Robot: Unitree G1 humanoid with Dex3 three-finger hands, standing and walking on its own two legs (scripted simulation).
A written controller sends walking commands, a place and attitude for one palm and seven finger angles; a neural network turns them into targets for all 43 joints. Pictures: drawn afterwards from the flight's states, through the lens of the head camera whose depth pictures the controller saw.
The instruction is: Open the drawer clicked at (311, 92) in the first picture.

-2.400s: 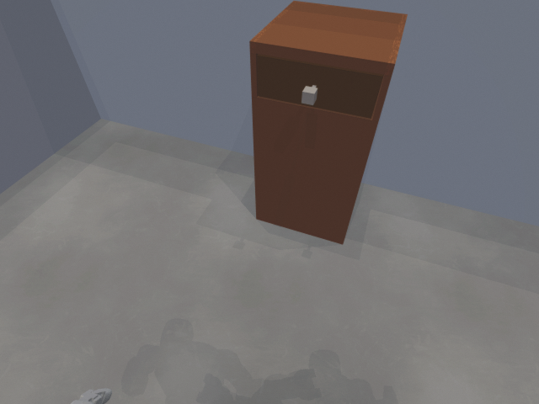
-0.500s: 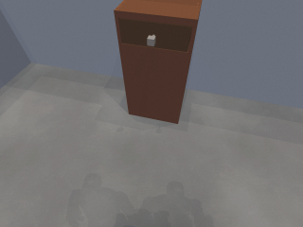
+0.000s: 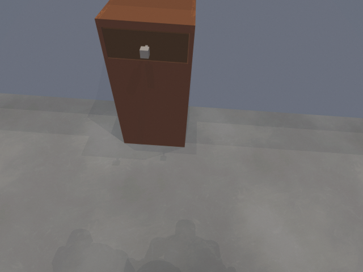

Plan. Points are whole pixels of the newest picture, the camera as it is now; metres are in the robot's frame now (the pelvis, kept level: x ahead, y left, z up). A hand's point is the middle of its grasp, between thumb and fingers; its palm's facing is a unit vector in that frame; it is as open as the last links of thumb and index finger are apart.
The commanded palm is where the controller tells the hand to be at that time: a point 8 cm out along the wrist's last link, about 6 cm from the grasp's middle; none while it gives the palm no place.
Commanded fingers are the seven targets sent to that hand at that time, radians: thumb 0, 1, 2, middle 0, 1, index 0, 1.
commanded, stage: take the last steps up to it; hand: left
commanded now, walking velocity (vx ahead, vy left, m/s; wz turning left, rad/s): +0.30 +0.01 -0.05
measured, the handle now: (145, 50) +1.01 +0.22 -0.03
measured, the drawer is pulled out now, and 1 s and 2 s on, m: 0.00 0.00 0.00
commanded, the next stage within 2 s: come to a stop and stand still in 1.30 s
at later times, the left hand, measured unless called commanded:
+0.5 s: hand out of the picture +0.01 +0.18 -0.20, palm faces +0.09 -0.99 -0.09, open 7.4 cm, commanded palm none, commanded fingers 0.00 0.90 0.90 -0.20 -0.30 -0.20 -0.30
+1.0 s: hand (108, 193) +0.37 +0.24 -0.17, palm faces -0.05 -0.99 -0.13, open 7.4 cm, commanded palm none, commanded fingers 0.00 0.90 0.90 -0.20 -0.30 -0.20 -0.30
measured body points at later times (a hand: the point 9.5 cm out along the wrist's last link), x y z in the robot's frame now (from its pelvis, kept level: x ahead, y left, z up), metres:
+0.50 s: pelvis +0.12 +0.04 -0.02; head +0.13 +0.08 +0.43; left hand +0.00 +0.24 -0.19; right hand +0.17 -0.21 -0.15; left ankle +0.21 +0.13 -0.74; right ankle -0.03 -0.13 -0.74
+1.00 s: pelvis +0.27 +0.08 +0.00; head +0.28 +0.10 +0.45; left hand +0.37 +0.30 -0.15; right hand +0.17 -0.10 -0.15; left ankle +0.21 +0.13 -0.74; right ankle +0.37 -0.08 -0.67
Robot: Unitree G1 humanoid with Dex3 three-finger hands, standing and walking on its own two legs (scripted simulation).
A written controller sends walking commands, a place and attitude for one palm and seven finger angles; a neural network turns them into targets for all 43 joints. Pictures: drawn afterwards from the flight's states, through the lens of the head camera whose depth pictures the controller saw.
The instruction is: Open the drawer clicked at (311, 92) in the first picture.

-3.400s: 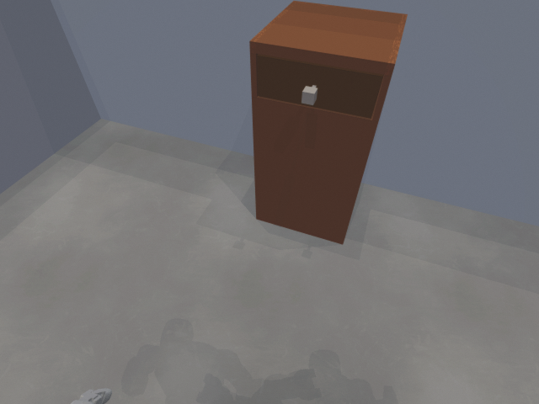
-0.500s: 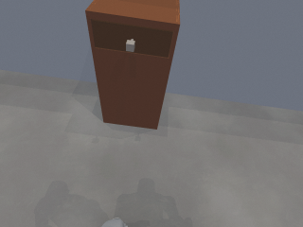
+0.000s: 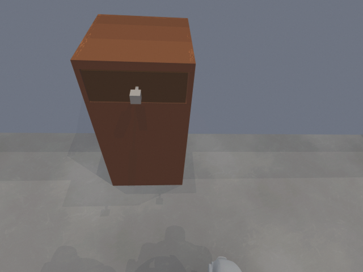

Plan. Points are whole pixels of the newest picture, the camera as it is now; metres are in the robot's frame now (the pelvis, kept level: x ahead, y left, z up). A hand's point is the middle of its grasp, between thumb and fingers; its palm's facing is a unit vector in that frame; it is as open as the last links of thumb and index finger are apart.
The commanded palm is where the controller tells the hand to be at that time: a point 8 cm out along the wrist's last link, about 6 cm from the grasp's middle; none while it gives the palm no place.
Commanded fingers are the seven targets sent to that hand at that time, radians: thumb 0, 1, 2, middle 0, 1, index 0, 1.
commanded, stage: take the last steps up to it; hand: left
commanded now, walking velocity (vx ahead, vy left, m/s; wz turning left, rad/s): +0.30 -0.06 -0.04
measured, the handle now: (136, 93) +0.73 +0.18 -0.03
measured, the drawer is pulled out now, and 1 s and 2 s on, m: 0.00 0.00 0.00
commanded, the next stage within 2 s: come to a stop and stand still in 0.30 s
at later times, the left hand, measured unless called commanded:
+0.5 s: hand (133, 253) +0.21 +0.12 -0.18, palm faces +0.06 -0.98 -0.21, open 7.2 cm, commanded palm none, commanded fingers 0.00 0.90 0.90 -0.20 -0.30 -0.20 -0.30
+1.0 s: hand (139, 267) +0.18 +0.11 -0.17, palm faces +0.07 -0.96 -0.28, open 7.4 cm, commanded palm none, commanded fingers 0.00 0.90 0.90 -0.20 -0.30 -0.20 -0.30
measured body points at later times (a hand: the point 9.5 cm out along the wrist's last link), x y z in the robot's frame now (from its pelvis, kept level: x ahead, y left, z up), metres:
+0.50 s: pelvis +0.18 -0.06 -0.01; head +0.19 -0.06 +0.44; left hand +0.21 +0.18 -0.16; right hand +0.23 -0.29 -0.16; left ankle +0.24 +0.08 -0.71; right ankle +0.18 -0.13 -0.74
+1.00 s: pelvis +0.17 -0.09 -0.02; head +0.19 -0.12 +0.43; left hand +0.18 +0.16 -0.15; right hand +0.24 -0.32 -0.18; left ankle +0.23 +0.06 -0.72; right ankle +0.16 -0.18 -0.74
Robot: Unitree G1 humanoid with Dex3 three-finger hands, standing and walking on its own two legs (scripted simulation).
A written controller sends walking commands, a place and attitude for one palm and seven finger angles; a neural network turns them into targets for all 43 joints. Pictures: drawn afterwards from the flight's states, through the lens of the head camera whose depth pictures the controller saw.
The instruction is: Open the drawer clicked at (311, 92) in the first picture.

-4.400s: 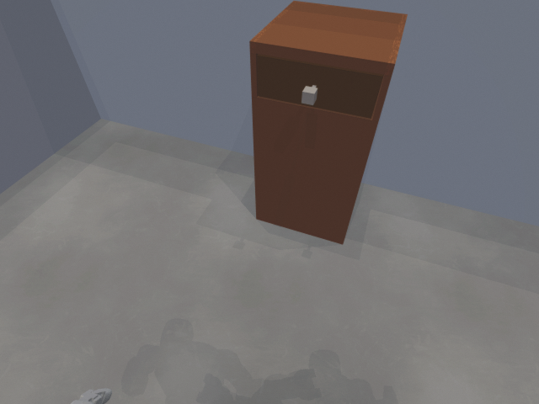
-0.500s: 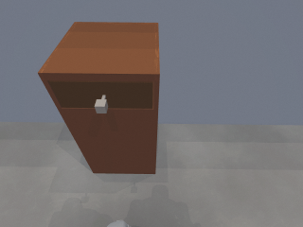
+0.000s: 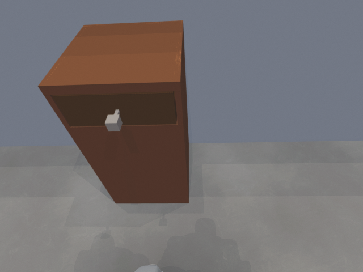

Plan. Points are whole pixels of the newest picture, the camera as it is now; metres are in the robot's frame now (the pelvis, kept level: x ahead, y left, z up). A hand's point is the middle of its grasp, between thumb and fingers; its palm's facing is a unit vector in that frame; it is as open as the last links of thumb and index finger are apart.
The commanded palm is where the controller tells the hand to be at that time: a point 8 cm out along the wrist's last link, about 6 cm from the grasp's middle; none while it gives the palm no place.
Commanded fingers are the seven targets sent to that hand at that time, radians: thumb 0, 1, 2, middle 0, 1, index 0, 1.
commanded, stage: come to a stop and stand still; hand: left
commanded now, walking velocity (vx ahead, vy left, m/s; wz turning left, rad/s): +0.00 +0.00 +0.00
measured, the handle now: (115, 118) +0.56 +0.27 -0.02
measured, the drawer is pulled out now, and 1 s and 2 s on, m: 0.00 0.00 0.00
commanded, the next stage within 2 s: look again from close up in 1.50 s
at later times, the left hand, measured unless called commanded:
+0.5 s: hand out of the picture -0.04 +0.15 -0.16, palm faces +0.07 -0.98 -0.19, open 7.3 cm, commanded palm none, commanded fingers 0.00 0.90 0.90 -0.20 -0.30 -0.20 -0.30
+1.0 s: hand out of the picture -0.06 +0.15 -0.16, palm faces +0.06 -0.99 -0.13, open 7.4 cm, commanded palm none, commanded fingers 0.00 0.90 0.90 -0.20 -0.30 -0.20 -0.30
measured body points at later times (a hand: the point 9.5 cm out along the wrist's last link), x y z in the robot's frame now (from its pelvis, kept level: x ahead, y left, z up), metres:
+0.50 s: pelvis -0.04 -0.02 +0.01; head -0.04 -0.02 +0.46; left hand -0.04 +0.21 -0.14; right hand -0.05 -0.22 -0.15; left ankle -0.05 +0.12 -0.73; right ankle -0.01 -0.09 -0.73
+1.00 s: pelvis -0.03 +0.01 +0.02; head -0.03 +0.01 +0.46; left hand -0.06 +0.21 -0.15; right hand -0.08 -0.19 -0.15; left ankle -0.05 +0.12 -0.73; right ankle -0.01 -0.09 -0.73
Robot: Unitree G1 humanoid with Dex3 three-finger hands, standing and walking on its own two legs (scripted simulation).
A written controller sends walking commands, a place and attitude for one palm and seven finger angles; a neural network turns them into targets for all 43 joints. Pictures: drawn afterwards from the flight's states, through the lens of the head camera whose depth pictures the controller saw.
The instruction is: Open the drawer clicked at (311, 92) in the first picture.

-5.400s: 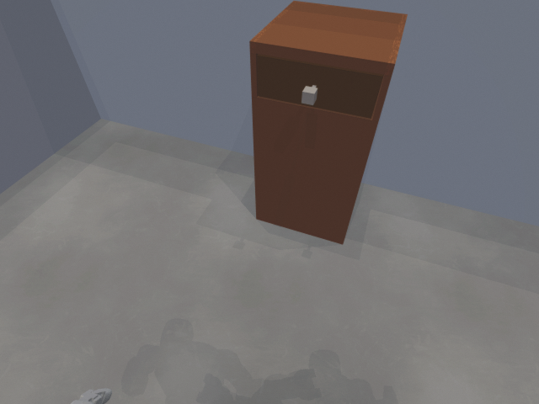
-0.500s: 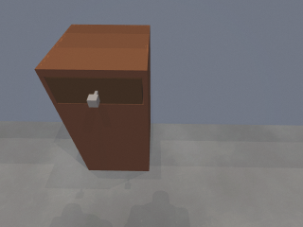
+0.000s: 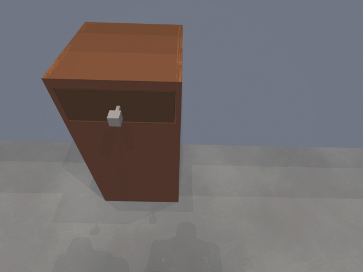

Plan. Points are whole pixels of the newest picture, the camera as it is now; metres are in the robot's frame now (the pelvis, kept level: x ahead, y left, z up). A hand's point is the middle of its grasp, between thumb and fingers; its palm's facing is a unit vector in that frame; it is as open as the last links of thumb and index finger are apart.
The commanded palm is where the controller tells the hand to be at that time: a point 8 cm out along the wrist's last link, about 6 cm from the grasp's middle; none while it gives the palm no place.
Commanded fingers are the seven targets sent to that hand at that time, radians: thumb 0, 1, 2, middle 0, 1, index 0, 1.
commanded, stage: come to a stop and stand still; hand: left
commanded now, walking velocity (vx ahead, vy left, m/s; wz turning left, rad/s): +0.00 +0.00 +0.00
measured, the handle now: (116, 114) +0.59 +0.26 -0.03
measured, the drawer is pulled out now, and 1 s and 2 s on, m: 0.00 0.00 0.00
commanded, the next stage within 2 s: look again from close up in 0.50 s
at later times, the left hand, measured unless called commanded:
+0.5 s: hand out of the picture +0.00 +0.16 -0.18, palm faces +0.05 -0.99 -0.15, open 7.4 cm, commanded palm none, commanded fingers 0.00 0.90 0.90 -0.20 -0.30 -0.20 -0.30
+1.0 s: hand out of the picture +0.04 +0.19 -0.18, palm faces +0.05 -0.98 -0.20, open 7.4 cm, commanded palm none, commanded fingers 0.00 0.90 0.90 -0.20 -0.30 -0.20 -0.30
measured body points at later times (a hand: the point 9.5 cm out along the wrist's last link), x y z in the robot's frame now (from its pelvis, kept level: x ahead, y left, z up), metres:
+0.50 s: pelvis +0.02 +0.01 +0.00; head +0.03 +0.01 +0.45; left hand +0.00 +0.21 -0.16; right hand +0.00 -0.20 -0.16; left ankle -0.01 +0.11 -0.74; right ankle +0.02 -0.10 -0.74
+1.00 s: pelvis +0.01 +0.01 -0.01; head -0.02 +0.02 +0.44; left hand +0.04 +0.25 -0.16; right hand +0.06 -0.23 -0.15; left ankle -0.01 +0.11 -0.74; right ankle +0.02 -0.10 -0.74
